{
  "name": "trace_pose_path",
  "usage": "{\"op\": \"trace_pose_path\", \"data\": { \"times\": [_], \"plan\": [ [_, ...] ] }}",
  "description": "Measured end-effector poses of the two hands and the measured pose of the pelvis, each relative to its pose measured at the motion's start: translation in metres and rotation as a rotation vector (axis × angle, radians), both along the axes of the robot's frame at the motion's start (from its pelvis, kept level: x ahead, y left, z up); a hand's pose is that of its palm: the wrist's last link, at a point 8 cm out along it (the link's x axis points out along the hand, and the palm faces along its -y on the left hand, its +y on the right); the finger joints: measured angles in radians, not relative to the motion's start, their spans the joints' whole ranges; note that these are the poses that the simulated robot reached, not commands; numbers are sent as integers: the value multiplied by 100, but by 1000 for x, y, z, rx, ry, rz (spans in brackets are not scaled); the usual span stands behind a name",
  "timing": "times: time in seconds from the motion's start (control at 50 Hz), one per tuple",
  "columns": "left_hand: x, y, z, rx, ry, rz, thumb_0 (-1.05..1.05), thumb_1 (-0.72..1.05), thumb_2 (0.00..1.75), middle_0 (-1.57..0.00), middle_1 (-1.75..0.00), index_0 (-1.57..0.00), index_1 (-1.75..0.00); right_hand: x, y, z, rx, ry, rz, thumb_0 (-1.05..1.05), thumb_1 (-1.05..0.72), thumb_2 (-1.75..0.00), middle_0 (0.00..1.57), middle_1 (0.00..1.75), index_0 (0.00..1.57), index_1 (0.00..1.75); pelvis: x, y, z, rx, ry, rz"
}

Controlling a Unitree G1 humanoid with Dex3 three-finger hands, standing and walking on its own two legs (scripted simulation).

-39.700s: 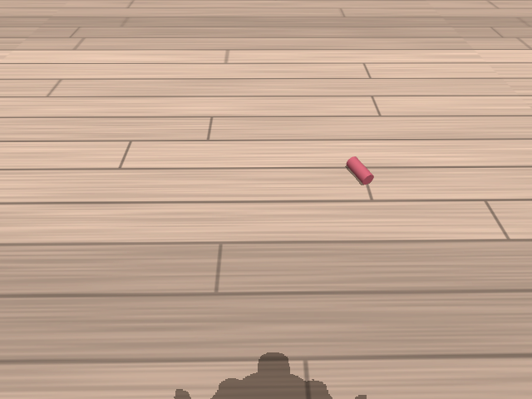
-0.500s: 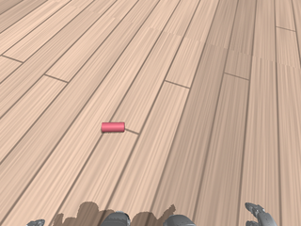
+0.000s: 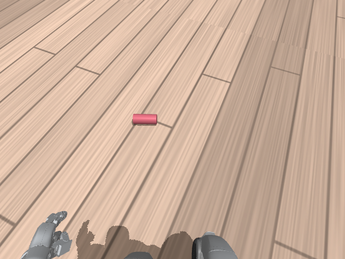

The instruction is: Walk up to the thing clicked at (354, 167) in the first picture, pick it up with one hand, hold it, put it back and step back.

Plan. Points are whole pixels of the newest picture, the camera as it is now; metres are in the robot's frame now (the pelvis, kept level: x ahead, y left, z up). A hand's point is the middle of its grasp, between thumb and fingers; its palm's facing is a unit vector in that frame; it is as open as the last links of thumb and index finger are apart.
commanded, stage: step back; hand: left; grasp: from above
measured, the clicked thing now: (145, 119) +0.96 +0.20 -0.71
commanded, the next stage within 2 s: stand in 1.48 s
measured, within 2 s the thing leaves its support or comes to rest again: neither
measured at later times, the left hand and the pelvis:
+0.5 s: hand out of the picture -0.11 +0.25 -0.12, palm faces -0.08 -0.90 -0.43, open 7.4 cm; pelvis -0.16 -0.02 +0.01, yaw -7 degrees
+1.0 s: hand out of the picture -0.07 +0.25 -0.13, palm faces -0.04 -0.92 -0.39, open 7.4 cm; pelvis -0.16 -0.03 +0.01, yaw -2 degrees
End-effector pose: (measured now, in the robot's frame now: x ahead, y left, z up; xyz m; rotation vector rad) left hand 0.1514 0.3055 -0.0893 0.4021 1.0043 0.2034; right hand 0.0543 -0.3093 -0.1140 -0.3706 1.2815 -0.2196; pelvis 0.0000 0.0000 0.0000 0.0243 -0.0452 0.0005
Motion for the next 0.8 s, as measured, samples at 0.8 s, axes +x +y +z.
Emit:
{"op": "trace_pose_path", "data": {
  "times": [0.8],
  "plan": [
    [-262, 13, 1, -9, 168, 68, 0, 90, 90, -20, -30, -20, -30, -202, 4, 14, 49, -58, -30, 0, -90, -90, 20, 30, 21, 30, -179, -1, 15, -1, 2, -22]
  ]
}}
